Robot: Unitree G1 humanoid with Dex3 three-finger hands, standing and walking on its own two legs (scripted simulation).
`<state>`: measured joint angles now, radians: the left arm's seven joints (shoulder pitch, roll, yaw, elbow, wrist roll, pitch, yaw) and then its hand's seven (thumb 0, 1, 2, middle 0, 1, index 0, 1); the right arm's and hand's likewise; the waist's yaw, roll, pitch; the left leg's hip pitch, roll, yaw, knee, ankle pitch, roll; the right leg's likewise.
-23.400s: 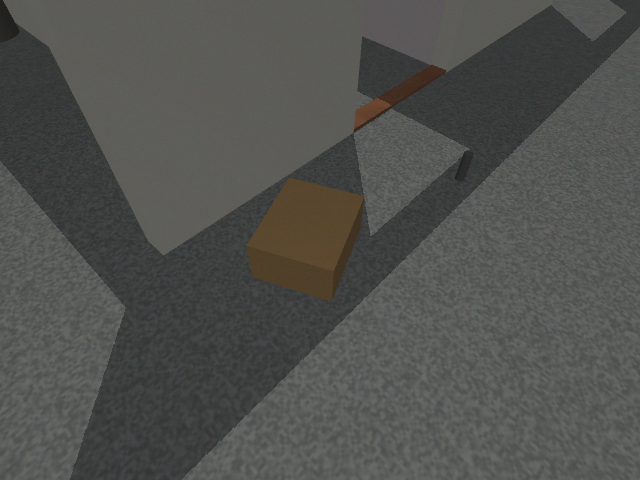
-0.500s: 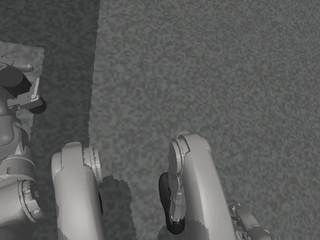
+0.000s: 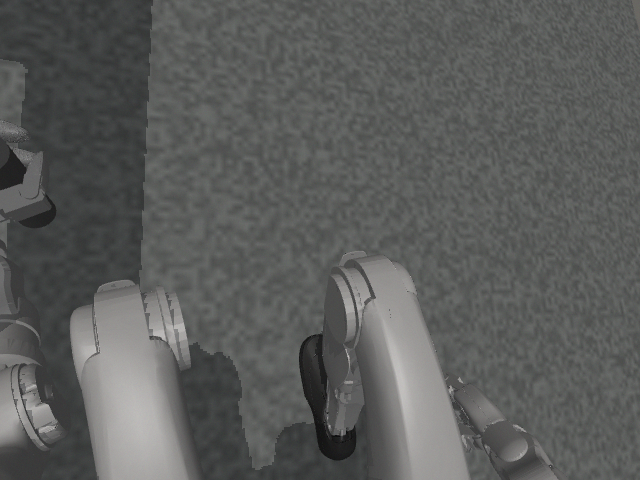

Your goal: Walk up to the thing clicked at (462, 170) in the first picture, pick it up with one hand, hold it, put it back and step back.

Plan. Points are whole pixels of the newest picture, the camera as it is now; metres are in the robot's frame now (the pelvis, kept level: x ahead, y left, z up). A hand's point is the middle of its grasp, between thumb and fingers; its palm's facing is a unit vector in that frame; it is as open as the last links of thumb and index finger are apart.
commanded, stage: lower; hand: left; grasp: from the side
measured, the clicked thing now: (12, 187) +0.44 +0.29 -0.12
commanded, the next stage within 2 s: loosen in 1.12 s
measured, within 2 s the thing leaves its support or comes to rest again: rests again in 1.14 s
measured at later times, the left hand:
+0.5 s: hand (36, 183) +0.46 +0.28 -0.15, palm faces +0.33 -0.94 -0.03, open 5.9 cm
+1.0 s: hand (44, 187) +0.46 +0.28 -0.18, palm faces +0.34 -0.94 -0.03, open 5.9 cm
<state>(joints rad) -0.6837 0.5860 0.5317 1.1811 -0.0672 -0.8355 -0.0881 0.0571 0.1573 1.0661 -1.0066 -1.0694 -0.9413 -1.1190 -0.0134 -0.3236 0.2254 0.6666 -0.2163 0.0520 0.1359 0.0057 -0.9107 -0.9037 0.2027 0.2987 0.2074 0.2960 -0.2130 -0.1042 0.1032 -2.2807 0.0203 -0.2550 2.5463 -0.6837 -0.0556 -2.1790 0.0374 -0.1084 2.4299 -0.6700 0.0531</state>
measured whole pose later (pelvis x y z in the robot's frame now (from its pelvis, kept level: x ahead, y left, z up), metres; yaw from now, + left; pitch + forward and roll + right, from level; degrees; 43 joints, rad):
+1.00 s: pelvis -0.01 +0.02 -0.02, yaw -6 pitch +14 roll -16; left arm -0.73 0.87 0.55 1.47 -0.03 -1.04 0.03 0.06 0.16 1.07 -1.01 -1.07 -0.94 -1.12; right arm -0.16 -0.37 0.50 0.56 -0.35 0.06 0.14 0.00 -0.89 -0.90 0.21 0.30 0.21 0.30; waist -0.28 -0.26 0.30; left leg -2.23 0.02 -0.40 2.66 -0.71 -0.05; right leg -2.08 0.09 -0.21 2.43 -0.63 0.08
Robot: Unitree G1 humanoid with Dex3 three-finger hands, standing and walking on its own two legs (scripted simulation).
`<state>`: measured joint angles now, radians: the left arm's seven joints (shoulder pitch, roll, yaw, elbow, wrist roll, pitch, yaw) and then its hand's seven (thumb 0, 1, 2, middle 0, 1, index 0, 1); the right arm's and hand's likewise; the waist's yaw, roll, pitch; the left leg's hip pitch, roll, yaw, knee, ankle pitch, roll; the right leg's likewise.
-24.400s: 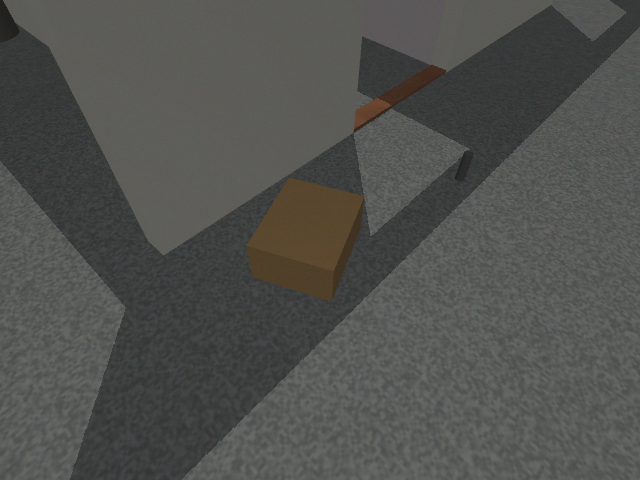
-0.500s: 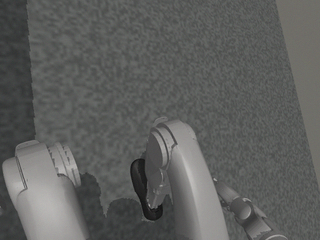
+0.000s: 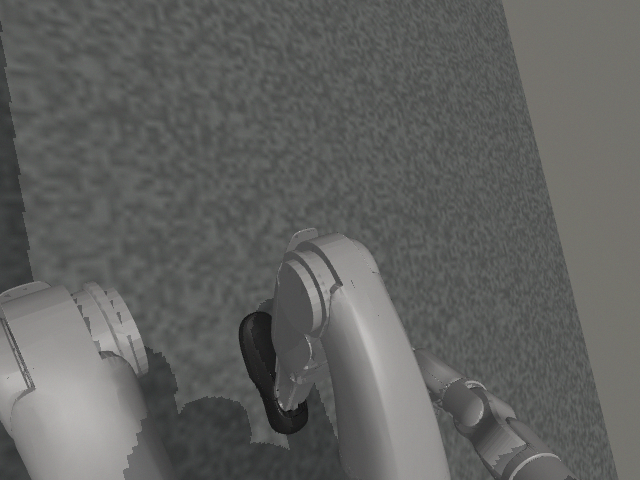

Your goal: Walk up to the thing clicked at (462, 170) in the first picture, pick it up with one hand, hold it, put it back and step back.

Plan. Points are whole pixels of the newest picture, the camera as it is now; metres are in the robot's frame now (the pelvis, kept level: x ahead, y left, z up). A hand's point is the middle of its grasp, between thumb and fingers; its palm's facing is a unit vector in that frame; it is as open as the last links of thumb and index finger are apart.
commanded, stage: lower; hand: left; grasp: from the side
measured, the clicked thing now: out of the picture +0.44 +0.32 -0.20
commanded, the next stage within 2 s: loosen in 0.12 s
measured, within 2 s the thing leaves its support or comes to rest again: rests again in 0.14 s
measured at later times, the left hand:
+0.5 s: hand out of the picture +0.45 +0.31 -0.16, palm faces +0.43 -0.90 +0.00, open 6.4 cm
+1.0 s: hand out of the picture +0.45 +0.32 -0.16, palm faces +0.45 -0.89 +0.02, open 15.9 cm
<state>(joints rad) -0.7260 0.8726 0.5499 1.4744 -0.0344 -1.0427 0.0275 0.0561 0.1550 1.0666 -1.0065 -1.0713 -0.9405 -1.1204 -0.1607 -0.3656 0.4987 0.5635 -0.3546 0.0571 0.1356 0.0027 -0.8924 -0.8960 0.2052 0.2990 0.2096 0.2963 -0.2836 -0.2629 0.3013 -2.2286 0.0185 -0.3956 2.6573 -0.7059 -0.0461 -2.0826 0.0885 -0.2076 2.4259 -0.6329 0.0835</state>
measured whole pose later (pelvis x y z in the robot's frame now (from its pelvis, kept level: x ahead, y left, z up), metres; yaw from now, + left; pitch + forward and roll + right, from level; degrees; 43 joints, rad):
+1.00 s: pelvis +0.00 +0.01 +0.00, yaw -2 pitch +12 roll -18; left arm -0.73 0.90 0.56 1.44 -0.05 -1.07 0.02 0.00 -0.37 0.16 -0.22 -0.16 -0.22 -0.15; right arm -0.17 -0.36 0.53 0.54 -0.36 0.06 0.13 0.00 -0.89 -0.90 0.21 0.30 0.21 0.30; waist -0.27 -0.29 0.31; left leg -2.22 0.03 -0.42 2.66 -0.71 -0.02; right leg -2.05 0.10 -0.23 2.39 -0.62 0.08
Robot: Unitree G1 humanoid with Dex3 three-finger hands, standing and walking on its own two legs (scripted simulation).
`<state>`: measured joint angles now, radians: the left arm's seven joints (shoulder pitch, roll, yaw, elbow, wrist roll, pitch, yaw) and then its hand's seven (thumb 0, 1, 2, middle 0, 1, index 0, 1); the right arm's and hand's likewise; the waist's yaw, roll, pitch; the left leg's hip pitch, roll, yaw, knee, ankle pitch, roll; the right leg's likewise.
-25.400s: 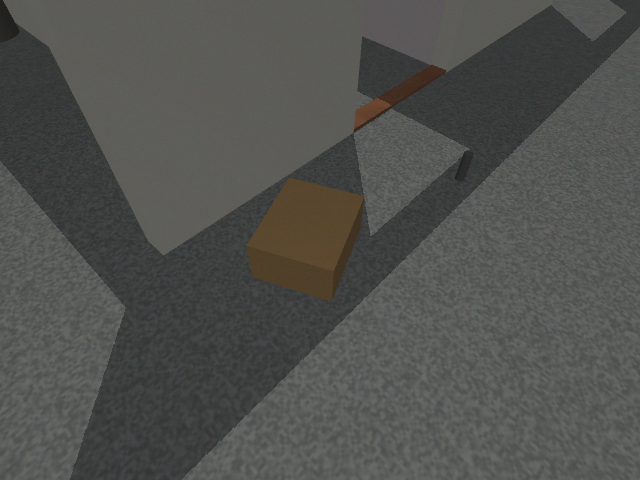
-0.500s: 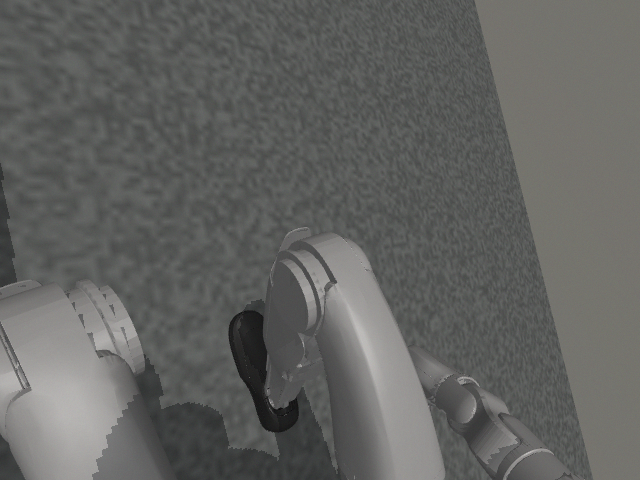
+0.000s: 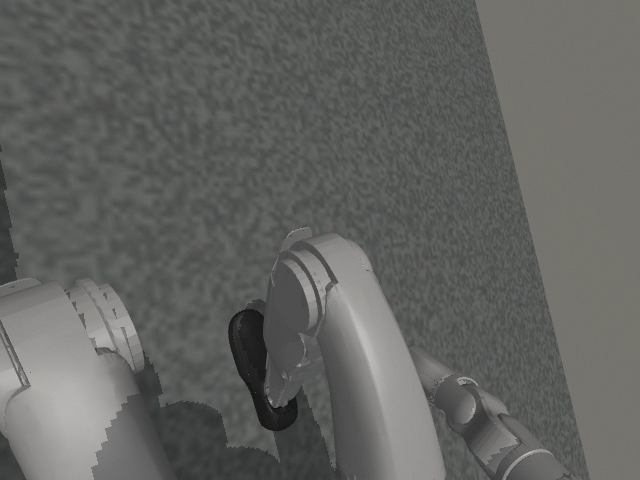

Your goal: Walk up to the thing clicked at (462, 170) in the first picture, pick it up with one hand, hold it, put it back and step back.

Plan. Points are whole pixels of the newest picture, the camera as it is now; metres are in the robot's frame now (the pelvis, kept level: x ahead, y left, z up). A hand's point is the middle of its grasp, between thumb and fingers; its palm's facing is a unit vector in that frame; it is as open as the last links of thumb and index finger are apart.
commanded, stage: withdraw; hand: left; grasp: from the side
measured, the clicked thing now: out of the picture +0.43 +0.32 -0.21
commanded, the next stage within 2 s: rise in 0.16 s
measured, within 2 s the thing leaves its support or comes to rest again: neither
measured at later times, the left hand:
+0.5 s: hand out of the picture +0.38 +0.42 -0.05, palm faces +0.43 -0.86 -0.27, open 17.4 cm
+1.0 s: hand out of the picture +0.25 +0.33 +0.13, palm faces +0.36 -0.81 -0.46, open 17.4 cm
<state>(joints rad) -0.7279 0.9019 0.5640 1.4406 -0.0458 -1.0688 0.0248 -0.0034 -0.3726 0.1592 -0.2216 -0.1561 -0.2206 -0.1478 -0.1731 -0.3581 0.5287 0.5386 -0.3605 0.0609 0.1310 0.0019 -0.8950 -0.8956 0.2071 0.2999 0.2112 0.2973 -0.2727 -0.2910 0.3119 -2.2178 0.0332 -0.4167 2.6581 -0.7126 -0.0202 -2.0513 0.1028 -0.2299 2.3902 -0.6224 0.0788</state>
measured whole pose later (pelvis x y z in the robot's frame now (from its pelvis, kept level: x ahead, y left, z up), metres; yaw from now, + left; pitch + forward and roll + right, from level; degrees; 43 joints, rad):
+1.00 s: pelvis +0.03 -0.03 +0.23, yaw +14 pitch +30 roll -4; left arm -0.08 0.44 0.27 0.43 0.03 0.01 0.08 -0.01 -0.54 0.06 -0.06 -0.06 -0.06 -0.05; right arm 0.08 -0.24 0.01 0.52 0.05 0.11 -0.05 0.01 -0.90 -0.90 0.20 0.30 0.21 0.30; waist -0.05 0.00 -0.16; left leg -1.72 0.06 -0.08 1.81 -0.62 -0.03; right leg -1.67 -0.01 -0.04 1.77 -0.63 0.02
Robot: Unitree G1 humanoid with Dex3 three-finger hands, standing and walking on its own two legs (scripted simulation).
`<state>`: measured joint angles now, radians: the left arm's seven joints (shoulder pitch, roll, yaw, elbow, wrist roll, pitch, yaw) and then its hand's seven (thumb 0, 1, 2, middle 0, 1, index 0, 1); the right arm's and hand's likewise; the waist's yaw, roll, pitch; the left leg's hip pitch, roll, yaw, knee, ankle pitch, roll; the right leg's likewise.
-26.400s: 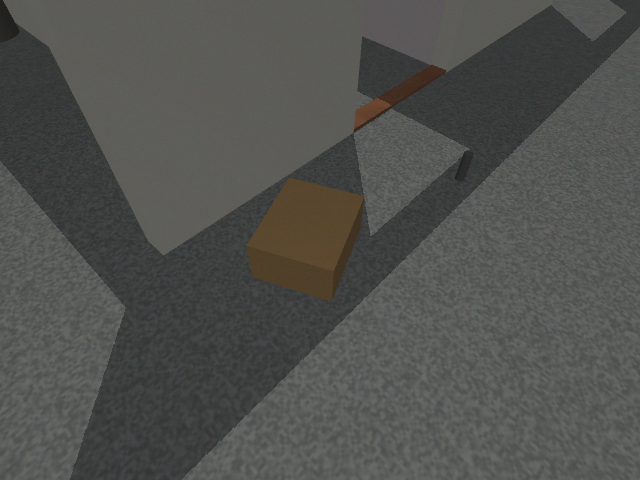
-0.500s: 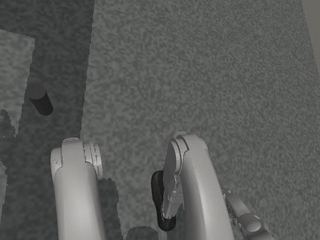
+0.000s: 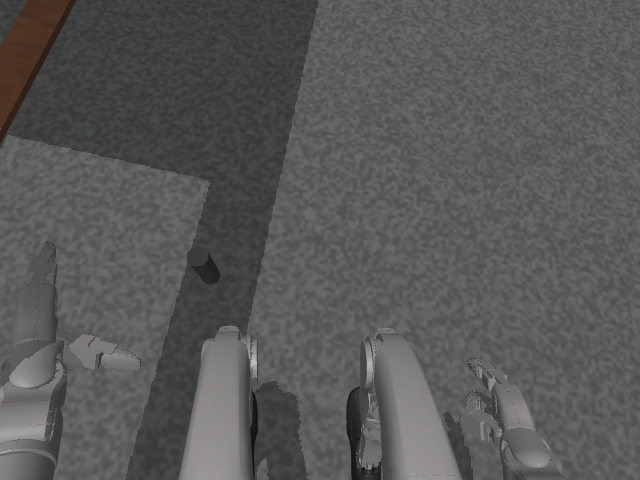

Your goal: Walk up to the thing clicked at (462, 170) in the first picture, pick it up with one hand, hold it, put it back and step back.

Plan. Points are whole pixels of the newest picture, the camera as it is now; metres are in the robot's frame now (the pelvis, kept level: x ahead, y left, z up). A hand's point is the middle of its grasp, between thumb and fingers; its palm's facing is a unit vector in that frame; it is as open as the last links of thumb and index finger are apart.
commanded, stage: home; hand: left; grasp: from the side
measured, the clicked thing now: (204, 266) +0.47 +0.24 -0.44
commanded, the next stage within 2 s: none
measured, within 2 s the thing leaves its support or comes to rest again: neither
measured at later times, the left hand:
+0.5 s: hand (67, 333) +0.26 +0.21 +0.11, palm faces +0.18 -0.93 -0.33, open 17.5 cm
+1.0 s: hand (47, 368) +0.23 +0.20 +0.15, palm faces +0.17 -0.94 -0.30, open 17.5 cm
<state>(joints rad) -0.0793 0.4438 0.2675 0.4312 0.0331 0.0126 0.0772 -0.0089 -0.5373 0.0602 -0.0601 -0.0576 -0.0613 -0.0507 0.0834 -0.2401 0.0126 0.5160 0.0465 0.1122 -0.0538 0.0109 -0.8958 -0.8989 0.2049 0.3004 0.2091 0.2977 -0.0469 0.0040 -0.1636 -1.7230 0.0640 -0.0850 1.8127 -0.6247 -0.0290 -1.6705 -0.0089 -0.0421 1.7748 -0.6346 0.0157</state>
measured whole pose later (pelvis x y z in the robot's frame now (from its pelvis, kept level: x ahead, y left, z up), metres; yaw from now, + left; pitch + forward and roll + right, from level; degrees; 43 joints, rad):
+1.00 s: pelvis +0.08 +0.00 +0.21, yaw +4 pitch +8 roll -2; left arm 0.46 0.21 -0.01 -0.01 -0.01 0.28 0.15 -0.01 -0.54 0.06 -0.05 -0.06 -0.05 -0.05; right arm 0.26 -0.20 0.04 0.49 0.02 -0.11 -0.18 0.02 -0.89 -0.90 0.20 0.30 0.21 0.30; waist -0.02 0.04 -0.11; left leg -0.64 0.06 -0.04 0.97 -0.47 -0.03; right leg -0.58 -0.02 -0.06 0.91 -0.47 0.02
